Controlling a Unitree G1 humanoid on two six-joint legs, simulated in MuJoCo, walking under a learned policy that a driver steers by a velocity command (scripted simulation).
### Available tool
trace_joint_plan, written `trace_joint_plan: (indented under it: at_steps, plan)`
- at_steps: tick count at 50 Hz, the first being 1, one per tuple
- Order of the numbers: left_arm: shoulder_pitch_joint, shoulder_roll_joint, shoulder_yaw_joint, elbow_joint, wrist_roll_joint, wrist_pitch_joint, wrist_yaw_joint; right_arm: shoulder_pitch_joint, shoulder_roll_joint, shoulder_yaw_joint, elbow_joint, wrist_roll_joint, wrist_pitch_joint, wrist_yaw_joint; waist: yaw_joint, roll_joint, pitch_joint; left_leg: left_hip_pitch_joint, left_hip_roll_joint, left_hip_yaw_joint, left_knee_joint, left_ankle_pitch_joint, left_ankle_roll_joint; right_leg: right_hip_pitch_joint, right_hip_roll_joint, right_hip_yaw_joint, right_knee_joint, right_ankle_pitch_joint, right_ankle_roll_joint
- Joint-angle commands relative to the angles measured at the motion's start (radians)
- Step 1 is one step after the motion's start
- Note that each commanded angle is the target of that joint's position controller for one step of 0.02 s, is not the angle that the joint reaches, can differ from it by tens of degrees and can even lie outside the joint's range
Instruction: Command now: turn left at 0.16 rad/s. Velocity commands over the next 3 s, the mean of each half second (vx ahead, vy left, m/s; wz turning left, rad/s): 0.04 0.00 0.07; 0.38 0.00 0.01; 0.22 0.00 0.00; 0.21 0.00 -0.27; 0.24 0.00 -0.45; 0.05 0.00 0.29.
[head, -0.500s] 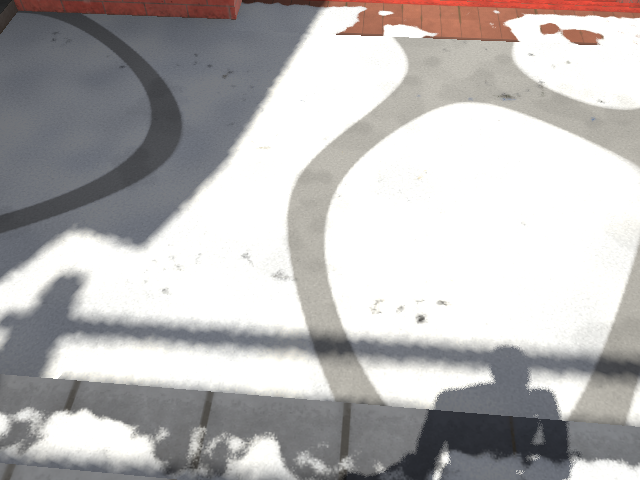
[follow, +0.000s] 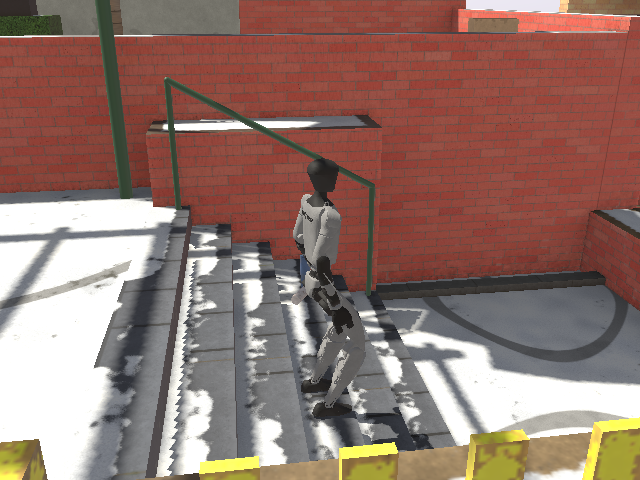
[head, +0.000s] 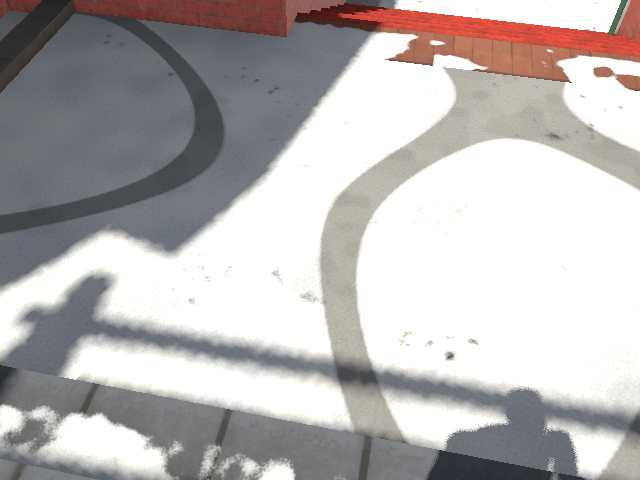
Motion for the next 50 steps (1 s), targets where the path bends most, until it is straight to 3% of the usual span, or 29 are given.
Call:
trace_joint_plan:
  at_steps: [1, 3, 4, 5, 7, 10, 15, 16, 17, 19, 21, 23, 26, 29, 30, 31, 32, 33, 34, 35, 36, 37, 39, 40, 42, 45, 46, 48, 50]
  plan:
    - [0.046, 0.099, 0.011, -0.01, -0.022, -0.015, 0.002, 0.103, -0.107, -0.022, -0.021, 0.026, 0.016, 0.023, -0.003, 0.015, -0.096, 0.116, 0.23, -0.417, -0.248, 0.484, 0.166, 0.184, -0.039, 0.098, -0.185, 0.457, -0.1]
    - [0.024, 0.164, 0.033, -0.014, 0.024, -0.033, -0.034, 0.031, -0.154, -0.048, -0.042, -0.001, 0.041, 0.026, 0.023, -0.063, -0.023, -0.057, 0.05, -0.061, -0.225, 0.127, 0.014, 0.32, -0.045, 0.138, -0.339, 0.48, -0.248]
    - [0.006, 0.118, 0.018, -0.006, 0.016, -0.042, -0.07, -0.003, -0.128, -0.051, -0.032, -0.009, 0.05, 0.027, 0.008, -0.065, 0.01, -0.043, 0.031, -0.013, -0.21, 0.021, -0.048, 0.3, -0.084, 0.208, -0.409, 0.434, -0.262]
    - [-0.04, 0.055, -0.002, -0.009, -0.019, -0.048, -0.108, 0.012, -0.109, -0.053, -0.003, -0.005, 0.06, 0.029, -0.033, -0.025, 0.049, 0.043, 0.068, -0.03, -0.251, 0.046, -0.079, 0.233, -0.096, 0.222, -0.435, 0.38, -0.232]
    - [-0.066, 0.096, 0.016, -0.008, -0.055, -0.052, -0.133, -0.015, -0.106, -0.05, 0.018, 0.005, 0.067, 0.034, -0.036, 0.015, 0.081, 0.144, 0.067, -0.031, -0.313, 0.142, -0.076, 0.201, -0.045, 0.115, -0.446, 0.334, -0.141]
    - [-0.042, 0.12, 0.036, 0.006, -0.02, -0.056, -0.118, -0.088, -0.115, -0.052, 0.023, 0.002, 0.06, 0.03, -0.005, 0.007, 0.051, 0.154, 0.064, -0.018, -0.369, 0.236, -0.05, 0.301, -0.02, 0.058, -0.442, 0.417, -0.124]
    - [-0.029, 0.105, 0.05, 0.026, -0.024, -0.052, -0.114, -0.131, -0.124, -0.06, 0.056, 0.001, 0.054, 0.017, 0.006, -0.005, 0.044, 0.173, 0.075, -0.007, -0.422, 0.273, -0.053, 0.385, -0.019, 0.044, -0.471, 0.462, -0.137]
    - [0.004, 0.056, 0.034, 0.03, -0.014, -0.006, -0.023, -0.151, -0.11, -0.044, 0.059, -0.01, 0.082, -0.043, 0.061, 0.039, -0.011, 0.261, 0.143, -0.089, -0.378, 0.508, -0.034, 0.431, -0.102, 0.086, -0.432, 0.579, -0.153]
    - [0.026, 0.062, 0.029, 0.045, -0.025, 0.011, 0.012, -0.15, -0.094, -0.042, 0.064, 0.007, 0.094, -0.075, 0.051, 0.046, -0.021, 0.308, 0.157, -0.098, -0.377, 0.574, -0.029, 0.416, -0.104, 0.093, -0.433, 0.604, -0.156]
    - [0.017, 0.084, 0.031, 0.06, -0.029, 0.03, 0.031, -0.156, -0.108, -0.042, 0.072, 0.011, 0.108, -0.094, 0.046, 0.009, -0.004, 0.331, 0.149, -0.086, -0.383, 0.47, -0.019, 0.408, -0.088, 0.092, -0.462, 0.467, -0.161]
    - [0.018, 0.133, 0.052, 0.069, -0.027, 0.053, 0.019, -0.142, -0.124, -0.05, 0.084, -0.005, 0.122, -0.086, 0.052, -0.08, 0.058, 0.241, 0.063, -0.003, -0.317, 0.061, 0.011, 0.387, -0.084, 0.143, -0.522, -0.005, -0.207]
    - [0.066, 0.169, 0.065, 0.078, -0.021, 0.066, 0.009, -0.194, -0.138, -0.056, 0.064, -0.019, 0.12, -0.071, 0.086, -0.126, 0.184, 0.091, 0.039, 0.062, -0.233, -0.056, 0.026, 0.34, -0.159, 0.295, -0.651, -0.41, -0.259]
    - [0.118, 0.186, 0.079, 0.104, -0.013, 0.047, 0.013, -0.251, -0.115, -0.054, 0.041, -0.024, 0.096, -0.063, 0.098, -0.129, 0.262, 0.035, 0.08, 0.111, -0.175, -0.021, 0.012, 0.297, -0.221, 0.399, -0.691, -0.393, -0.312]
    - [0.045, 0.177, 0.084, 0.101, -0.018, 0.039, 0.017, -0.11, -0.092, -0.055, 0.1, -0.017, 0.079, -0.055, 0.011, -0.108, 0.235, 0.274, 0.067, 0.149, -0.243, 0.04, 0.021, 0.129, -0.171, 0.308, -0.62, -0.317, -0.295]
    - [0.037, 0.064, 0.051, 0.09, 0.053, -0.02, -0.006, 0.105, -0.085, -0.057, 0.16, -0.093, -0.003, -0.014, -0.054, 0.006, 0.291, 0.44, 0.066, 0.111, -0.244, 0.052, 0.055, -0.03, -0.204, 0.279, -0.549, -0.461, -0.373]
    - [-0.024, 0.053, 0.055, 0.085, 0.054, -0.053, -0.014, 0.221, -0.065, -0.063, 0.206, -0.113, -0.044, -0.004, -0.115, 0.051, 0.268, 0.551, 0.133, 0.007, -0.333, -0.03, 0.093, -0.138, -0.113, 0.187, -0.33, -0.397, -0.358]
    - [-0.113, 0.032, 0.059, 0.059, 0.061, -0.079, -0.022, 0.302, -0.072, -0.057, 0.21, -0.125, -0.056, 0.001, -0.165, 0.21, 0.218, 0.611, 0.287, -0.36, -0.521, -0.224, 0.227, -0.269, 0.055, 0.073, 0.022, -0.283, -0.286]
    - [-0.115, 0.016, 0.054, 0.055, 0.06, -0.1, -0.017, 0.372, -0.105, -0.054, 0.212, -0.117, -0.056, 0.008, -0.183, 0.226, 0.212, 0.65, 0.392, -0.648, -0.652, -0.357, 0.349, -0.424, 0.105, 0.199, 0.207, -0.248, -0.269]
    - [-0.077, 0.05, 0.054, 0.077, 0.042, -0.112, -0.004, 0.279, -0.129, -0.057, 0.186, -0.103, -0.051, 0.008, -0.137, 0.084, 0.269, 0.646, 0.435, -0.634, -0.678, -0.362, 0.362, -0.53, 0.075, 0.284, 0.251, -0.084, -0.268]
    - [-0.046, 0.09, 0.065, 0.102, 0.035, -0.116, 0.01, 0.185, -0.115, -0.053, 0.159, -0.094, -0.043, 0.005, -0.098, 0.006, 0.234, 0.625, 0.418, -0.562, -0.65, -0.274, 0.345, -0.517, 0.053, 0.256, 0.324, -0.011, -0.246]
    - [-0.035, 0.072, 0.056, 0.092, 0.045, -0.11, 0.022, 0.135, -0.052, -0.03, 0.163, -0.105, -0.042, -0.012, -0.057, -0.042, 0.193, 0.569, 0.377, -0.432, -0.602, -0.158, 0.288, -0.451, 0.011, 0.231, 0.283, 0.04, -0.235]
    - [0.003, 0.013, 0.034, 0.097, 0.06, -0.095, 0.021, 0.104, 0.005, -0.017, 0.179, -0.119, -0.038, -0.034, -0.003, -0.03, 0.195, 0.48, 0.329, -0.305, -0.541, -0.008, 0.226, -0.383, -0.047, 0.219, 0.24, 0.158, -0.238]
    - [0.04, -0.016, 0.013, 0.12, 0.088, -0.072, -0.01, 0.09, 0.08, 0.01, 0.151, -0.103, -0.039, -0.059, 0.005, 0.004, 0.156, 0.286, 0.214, -0.105, -0.489, 0.194, 0.184, -0.199, -0.054, 0.141, 0.137, 0.403, -0.211]
    - [-0.05, 0.161, 0.082, 0.074, -0.008, -0.04, -0.012, 0.036, -0.144, -0.043, 0.169, 0.014, -0.029, -0.074, 0.07, 0.121, 0.184, 0.272, 0.237, -0.123, -0.423, 0.477, 0.128, -0.164, -0.033, 0.129, 0.028, 0.48, -0.152]
    - [-0.11, 0.084, 0.057, 0.063, -0.003, -0.014, -0.033, 0.089, -0.094, -0.031, 0.179, 0.025, -0.02, -0.085, 0.042, 0.07, 0.161, 0.101, 0.184, -0.03, -0.355, 0.319, 0.104, 0.029, -0.004, 0.047, -0.147, 0.765, -0.124]
    - [-0.154, 0.003, 0.033, 0.073, -0.002, 0.012, -0.044, 0.119, -0.074, -0.028, 0.187, 0.006, -0.003, -0.095, 0.001, 0.098, 0.191, -0.021, 0.166, -0.022, -0.298, 0.14, 0.101, 0.189, 0.025, -0.012, -0.222, 0.821, -0.121]
    - [-0.103, -0.063, -0.015, 0.06, 0.102, -0.029, -0.049, 0.266, 0.042, 0.028, 0.236, -0.163, -0.044, -0.043, -0.011, 0.079, 0.256, -0.071, 0.221, -0.071, -0.313, 0.042, 0.168, 0.167, -0.08, 0.095, -0.249, 0.789, -0.151]
    - [-0.197, 0.018, -0.001, 0.022, 0.101, -0.046, -0.033, 0.301, 0.026, 0.02, 0.246, -0.121, -0.06, -0.027, -0.047, 0.056, 0.264, 0.091, 0.253, -0.132, -0.24, 0.052, 0.198, 0.066, -0.062, 0.045, -0.353, 0.618, -0.157]
    - [-0.286, 0.031, -0.007, 0.009, 0.069, -0.051, -0.029, 0.303, -0.029, 0.015, 0.237, -0.079, -0.035, -0.036, -0.091, 0.009, 0.245, 0.253, 0.264, -0.189, -0.149, 0.17, 0.195, 0.022, -0.075, 0.046, -0.509, 0.518, -0.146]
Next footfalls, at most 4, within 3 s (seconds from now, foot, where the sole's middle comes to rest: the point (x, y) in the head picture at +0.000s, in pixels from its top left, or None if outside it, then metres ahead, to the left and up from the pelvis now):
1.08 right None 0.32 -0.13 -0.90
1.56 left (279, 469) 0.64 0.09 -1.06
2.10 right None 0.55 -0.18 -1.06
2.72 left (356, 403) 0.90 -0.13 -1.22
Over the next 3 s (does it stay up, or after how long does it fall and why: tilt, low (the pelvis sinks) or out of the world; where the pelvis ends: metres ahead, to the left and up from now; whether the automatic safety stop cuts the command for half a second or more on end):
stays up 0.78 -0.22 -0.45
